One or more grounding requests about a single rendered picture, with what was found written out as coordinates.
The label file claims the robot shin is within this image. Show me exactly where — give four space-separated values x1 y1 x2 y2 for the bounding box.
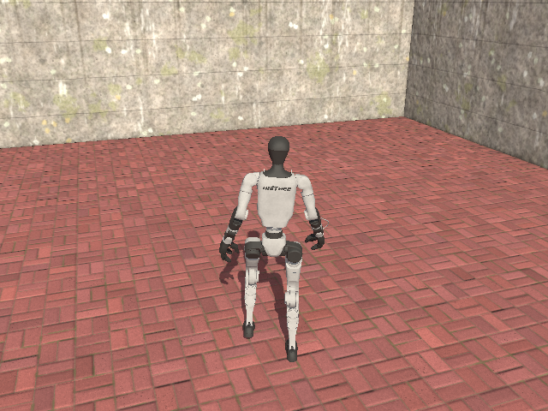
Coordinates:
286 292 299 350
244 270 257 326

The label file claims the left robot hand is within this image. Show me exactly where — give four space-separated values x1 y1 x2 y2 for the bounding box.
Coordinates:
219 240 239 262

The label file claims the robot left forearm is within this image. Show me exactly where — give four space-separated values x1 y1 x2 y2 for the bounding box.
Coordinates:
223 207 242 244

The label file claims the right robot hand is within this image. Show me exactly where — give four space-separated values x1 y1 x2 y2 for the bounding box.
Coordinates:
305 234 325 250

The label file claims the robot right forearm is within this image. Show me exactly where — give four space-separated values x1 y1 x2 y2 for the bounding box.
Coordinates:
309 207 324 238

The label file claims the robot right upper arm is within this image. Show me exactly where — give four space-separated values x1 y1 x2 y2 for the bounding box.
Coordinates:
295 174 318 221

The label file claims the robot right shin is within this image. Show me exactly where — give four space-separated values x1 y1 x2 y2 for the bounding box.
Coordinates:
286 292 299 350

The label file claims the robot left upper arm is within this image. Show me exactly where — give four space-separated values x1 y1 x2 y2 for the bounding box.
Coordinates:
235 172 259 221

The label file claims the robot left shin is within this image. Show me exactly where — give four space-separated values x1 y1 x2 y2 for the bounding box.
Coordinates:
244 270 257 326

